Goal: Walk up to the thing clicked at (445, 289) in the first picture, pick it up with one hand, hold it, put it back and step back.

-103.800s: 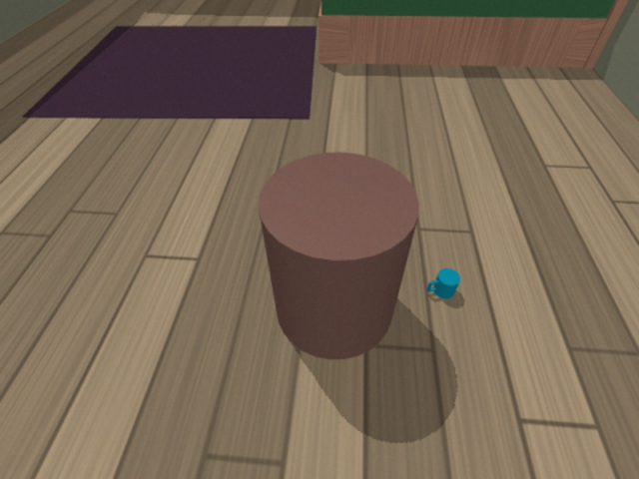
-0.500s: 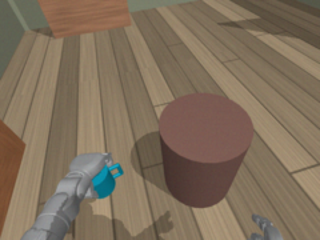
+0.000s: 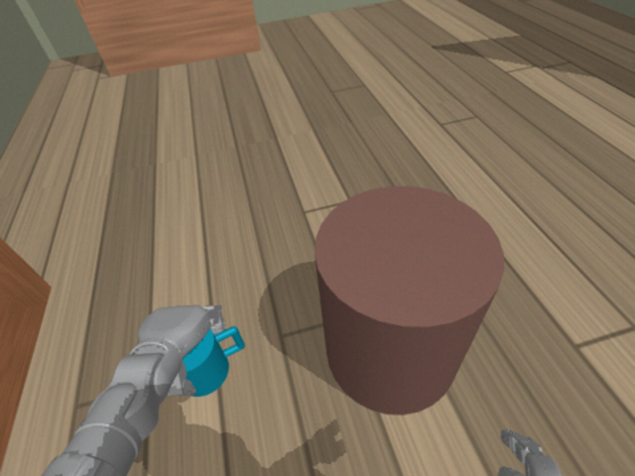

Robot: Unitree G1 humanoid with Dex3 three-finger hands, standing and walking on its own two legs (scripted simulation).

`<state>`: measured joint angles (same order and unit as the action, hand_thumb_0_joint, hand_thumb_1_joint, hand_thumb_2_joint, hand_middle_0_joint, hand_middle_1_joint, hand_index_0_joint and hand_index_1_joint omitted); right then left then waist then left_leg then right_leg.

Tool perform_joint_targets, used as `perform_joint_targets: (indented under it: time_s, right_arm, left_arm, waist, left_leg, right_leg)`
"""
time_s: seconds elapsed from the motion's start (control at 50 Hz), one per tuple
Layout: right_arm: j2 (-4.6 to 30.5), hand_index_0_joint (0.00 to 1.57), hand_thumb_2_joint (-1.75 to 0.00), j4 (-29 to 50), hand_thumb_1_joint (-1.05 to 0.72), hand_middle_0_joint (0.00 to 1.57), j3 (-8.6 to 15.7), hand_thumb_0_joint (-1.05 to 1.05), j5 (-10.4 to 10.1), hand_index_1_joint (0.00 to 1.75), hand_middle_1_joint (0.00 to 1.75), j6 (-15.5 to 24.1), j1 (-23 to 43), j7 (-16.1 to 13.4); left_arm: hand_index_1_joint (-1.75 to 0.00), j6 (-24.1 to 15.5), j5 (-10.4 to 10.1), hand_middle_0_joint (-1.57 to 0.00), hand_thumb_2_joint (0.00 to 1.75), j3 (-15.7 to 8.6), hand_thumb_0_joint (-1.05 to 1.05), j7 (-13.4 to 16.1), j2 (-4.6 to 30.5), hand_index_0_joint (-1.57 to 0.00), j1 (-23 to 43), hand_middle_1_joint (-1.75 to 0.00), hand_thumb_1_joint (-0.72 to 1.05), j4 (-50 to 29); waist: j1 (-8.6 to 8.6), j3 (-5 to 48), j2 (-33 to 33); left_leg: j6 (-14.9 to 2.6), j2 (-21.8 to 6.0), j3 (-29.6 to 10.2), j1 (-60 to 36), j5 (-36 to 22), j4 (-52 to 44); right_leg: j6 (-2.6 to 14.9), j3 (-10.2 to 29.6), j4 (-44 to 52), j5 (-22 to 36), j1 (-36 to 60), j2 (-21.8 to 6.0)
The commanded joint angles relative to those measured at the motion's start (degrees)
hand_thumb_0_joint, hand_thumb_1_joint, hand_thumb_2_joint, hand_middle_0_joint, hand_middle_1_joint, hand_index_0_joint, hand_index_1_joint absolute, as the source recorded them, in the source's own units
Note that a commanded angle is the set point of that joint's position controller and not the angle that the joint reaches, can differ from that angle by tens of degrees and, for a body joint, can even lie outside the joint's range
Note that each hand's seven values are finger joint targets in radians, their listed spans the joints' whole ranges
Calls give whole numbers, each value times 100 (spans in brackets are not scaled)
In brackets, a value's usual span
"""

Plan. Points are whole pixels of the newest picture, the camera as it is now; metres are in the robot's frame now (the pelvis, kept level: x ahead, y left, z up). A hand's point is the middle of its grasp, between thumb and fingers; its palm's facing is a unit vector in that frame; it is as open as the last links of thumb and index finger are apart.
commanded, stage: crouch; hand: left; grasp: from above
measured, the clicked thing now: (205, 353) +0.31 +0.21 -0.06
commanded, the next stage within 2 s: none
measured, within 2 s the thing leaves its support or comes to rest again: neither
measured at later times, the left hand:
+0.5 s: hand (201, 380) +0.29 +0.23 -0.12, palm faces -0.44 +0.01 -0.90, open 10.6 cm
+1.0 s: hand (239, 399) +0.35 +0.23 -0.36, palm faces -0.44 +0.01 -0.90, open 10.6 cm
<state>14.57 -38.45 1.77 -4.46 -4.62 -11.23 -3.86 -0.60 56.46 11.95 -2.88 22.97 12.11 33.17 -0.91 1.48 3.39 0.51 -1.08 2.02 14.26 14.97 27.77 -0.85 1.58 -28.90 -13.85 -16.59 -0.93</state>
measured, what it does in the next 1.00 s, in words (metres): lowers itself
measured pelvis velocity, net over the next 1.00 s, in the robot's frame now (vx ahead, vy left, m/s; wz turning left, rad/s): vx -0.08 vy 0.01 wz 0.01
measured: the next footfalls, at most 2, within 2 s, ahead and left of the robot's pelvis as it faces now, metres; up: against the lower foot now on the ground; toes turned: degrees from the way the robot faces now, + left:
none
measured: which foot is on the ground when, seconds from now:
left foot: down 0.00-1.00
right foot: down 0.00-1.00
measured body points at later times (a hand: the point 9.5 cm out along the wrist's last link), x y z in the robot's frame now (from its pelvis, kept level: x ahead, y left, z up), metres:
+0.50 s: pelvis -0.02 +0.00 -0.03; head +0.04 +0.00 +0.41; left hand +0.31 +0.22 -0.07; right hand +0.11 -0.27 -0.15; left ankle -0.01 +0.13 -0.74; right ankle +0.01 -0.13 -0.74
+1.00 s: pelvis -0.08 +0.01 -0.24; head +0.10 +0.02 +0.17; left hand +0.37 +0.23 -0.31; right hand -0.03 -0.26 -0.37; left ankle -0.01 +0.13 -0.74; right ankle +0.01 -0.13 -0.74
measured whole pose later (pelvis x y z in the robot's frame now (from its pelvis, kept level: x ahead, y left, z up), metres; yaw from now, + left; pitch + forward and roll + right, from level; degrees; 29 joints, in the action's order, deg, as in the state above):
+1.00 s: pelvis -0.08 +0.01 -0.24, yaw +1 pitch +33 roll -3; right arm 13.3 -42.6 3.0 2.7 0.8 -14.1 -0.2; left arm -2.6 65.9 3.8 19.4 25.0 43.7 72.1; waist 8.9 11.9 3.6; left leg -0.6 -0.7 -1.5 97.7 35.7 99.9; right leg -1.9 0.2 -96.9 -33.0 -97.3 -1.0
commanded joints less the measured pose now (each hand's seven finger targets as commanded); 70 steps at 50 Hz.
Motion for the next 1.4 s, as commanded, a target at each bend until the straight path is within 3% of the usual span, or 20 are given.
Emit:
perform_joint_targets:
  time_s: [0.0, 0.06, 0.14, 0.26, 0.38, 0.42, 0.5, 0.62, 0.64, 0.68, 0.72, 0.74, 0.94, 1.12, 1.16, 1.18, 1.28, 1.32, 1.36, 1.38]
  right_arm:
    - [687, 20, -91, 820, -91, 20, 256, 0, 3, 30, 30, 239, 505, -26]
    - [684, 20, -92, 836, -93, 20, 251, 0, 1, 30, 30, 219, 515, -27]
    - [680, 20, -90, 815, -90, 20, 237, 0, 10, 30, 30, 183, 482, -25]
    - [691, 20, -90, 724, -90, 20, 271, 0, 87, 30, 30, 130, 342, 33]
    - [785, 20, -90, 389, -90, 20, 399, 0, 239, 30, 30, 131, -62, 150]
    - [788, 20, -90, 327, -90, 20, 445, 0, 300, 30, 30, 171, -236, 191]
    - [840, 20, -90, 327, -91, 20, 516, 0, 373, 30, 30, 250, -426, 256]
    - [921, 20, -90, 248, -91, 20, 570, 0, 501, 30, 30, 422, -633, 260]
    - [947, 20, -90, 244, -90, 20, 594, 0, 519, 30, 30, 447, -674, 253]
    - [989, 20, -90, 223, -90, 20, 616, 0, 560, 30, 30, 498, -724, 235]
    - [978, 20, -90, 207, -90, 20, 606, 0, 593, 30, 30, 535, -748, 219]
    - [1001, 20, -90, 160, -90, 20, 617, 0, 605, 30, 30, 549, -767, 202]
    - [1010, 20, -90, 16, -90, 20, 544, 0, 730, 30, 30, 739, -825, 308]
    - [1097, 20, -90, -184, -90, 20, 447, 0, 871, 30, 30, 890, -982, 537]
    - [1074, 20, -90, -198, -91, 20, 445, 0, 908, 30, 30, 897, -958, 593]
    - [1102, 20, -90, -237, -91, 20, 440, 0, 932, 30, 30, 911, -980, 616]
    - [1114, 20, -90, -270, -91, 20, 437, 0, 982, 30, 30, 912, -964, 717]
    - [1138, 20, -90, -311, -91, 20, 441, 0, 999, 30, 30, 903, -1017, 751]
    - [1172, 20, -90, -333, -91, 20, 421, 0, 1024, 30, 30, 884, -1040, 767]
    - [1117, 20, -90, -323, -91, 20, 417, 0, 1033, 30, 30, 881, -998, 791]
  left_arm:
    - [-105, 10, -36, -78, 107, -534, 0, 207, 1026, -81, 1654, -108, 42, -1007]
    - [-104, 1, -17, -79, 98, -659, 0, 216, 1218, -85, 1842, -110, 47, -1189]
    - [-98, -19, 40, -69, 97, -538, 0, 272, 991, -71, 1573, -100, 30, -825]
    - [-96, -160, 304, -67, 96, -531, 0, 819, 810, -70, 1700, -98, 27, -94]
    - [-98, -206, 569, -72, 97, -434, 0, 1568, 729, -75, 2705, -100, 35, 700]
    - [-100, -222, 780, -73, 99, -417, 0, 1798, 704, -76, 2952, -103, 35, 1161]
    - [-99, -207, 895, -75, 94, -425, 0, 2175, 553, -79, 3271, -103, 40, 2076]
    - [-102, -178, 1052, -83, 101, -626, 0, 2500, 877, -87, 4056, -105, 50, 2534]
    - [-101, -159, 1044, -82, 101, -626, 0, 2520, 806, -86, 4036, -105, 49, 2695]
    - [-102, -157, 1060, -81, 103, -803, 0, 2580, 1111, -85, 4418, -106, 48, 2478]
    - [-102, -93, 1004, -81, 102, -773, 0, 2603, 1001, -85, 4596, -106, 47, 2514]
    - [-102, -55, 1023, -81, 102, -879, 0, 2624, 1183, -84, 4645, -105, 46, 2583]
    - [-101, -220, 907, -82, 102, -1087, 0, 2427, 1467, -86, 5173, -105, 50, 3035]
    - [-105, -493, 1221, -84, 108, -1289, 0, 2644, 1842, -87, 5660, -109, 52, 3054]
    - [-104, -483, 1219, -83, 107, -1289, 0, 2713, 1810, -87, 5626, -108, 52, 3130]
    - [-105, -456, 1208, -83, 109, -1273, 0, 2731, 1737, -87, 5611, -109, 51, 3367]
    - [-103, -437, 1201, -84, 107, -1289, 0, 2753, 1788, -87, 5756, -106, 51, 3248]
    - [-103, -454, 1197, -83, 107, -1288, 0, 2736, 1785, -87, 5850, -106, 50, 3378]
    - [-103, -473, 1249, -83, 109, -1385, 0, 2756, 1958, -86, 5954, -106, 49, 3333]
    - [-103, -482, 1237, -83, 107, -1316, 0, 2753, 1816, -87, 5873, -106, 51, 3414]
  waist:
    - [10, 1251, -358]
    - [-11, 1326, -327]
    - [99, 1098, -494]
    - [205, 909, -565]
    - [422, 1580, -412]
    - [483, 1826, -286]
    - [535, 2097, -371]
    - [647, 3000, 116]
    - [692, 3104, 1]
    - [695, 3553, 188]
    - [817, 3726, 204]
    - [773, 3814, 237]
    - [1059, 4102, 116]
    - [1173, 4736, 744]
    - [1179, 4707, 689]
    - [1284, 4525, 619]
    - [1245, 4950, 875]
    - [1367, 4723, 770]
    - [1308, 4873, 920]
    - [1309, 4825, 954]
  left_leg:
    - [-132, 187, 28, -580, -1479, -260]
    - [-140, 215, 33, -596, -1449, -260]
    - [-154, 194, 45, -517, -1331, -250]
    - [-126, 227, 23, -63, -1010, 32]
    - [-73, 212, 19, 831, -863, 1176]
    - [-61, 223, 17, 1415, -785, 1777]
    - [-71, 194, -33, 2627, -396, 2705]
    - [-93, 197, -128, 4019, 308, 3885]
    - [-92, 178, -184, 4255, 453, 4040]
    - [-88, 174, -227, 4544, 645, 4365]
    - [-85, 145, -291, 4866, 788, 4621]
    - [-92, 146, -283, 5015, 886, 4739]
    - [-155, 204, -391, 6641, 1794, 6025]
    - [-122, 233, -369, 6970, 1486, 6988]
    - [-140, 231, -336, 7091, 1478, 7165]
    - [-140, 210, -377, 7190, 1547, 7246]
    - [-139, 197, -321, 7138, 1074, 7657]
    - [-161, 186, -323, 7395, 1029, 7809]
    - [-156, 198, -286, 7501, 938, 7962]
    - [-148, 188, -285, 7512, 910, 8005]
  right_leg:
    - [126, -138, 384, 1223, 396, 226]
    - [105, -120, 424, 1237, 459, 194]
    - [118, -130, 414, 1113, 290, 210]
    - [135, -139, 178, 788, -173, 186]
    - [149, -146, -870, 722, -1120, 200]
    - [176, -137, -1403, 682, -1677, 182]
    - [201, -178, -2271, 324, -2601, 204]
    - [268, -259, -3559, -327, -3991, 203]
    - [279, -304, -3770, -465, -4193, 220]
    - [297, -310, -4145, -610, -4510, 214]
    - [306, -338, -4461, -729, -4872, 190]
    - [303, -332, -4565, -810, -4989, 184]
    - [334, -433, -5788, -1709, -6442, 186]
    - [342, -556, -6747, -1410, -7400, 144]
    - [333, -577, -6846, -1397, -7470, 154]
    - [314, -593, -6909, -1441, -7673, 122]
    - [321, -632, -7331, -1009, -7753, 148]
    - [296, -642, -7430, -906, -7815, 149]
    - [298, -633, -7585, -818, -7838, 157]
    - [302, -648, -7644, -805, -7858, 171]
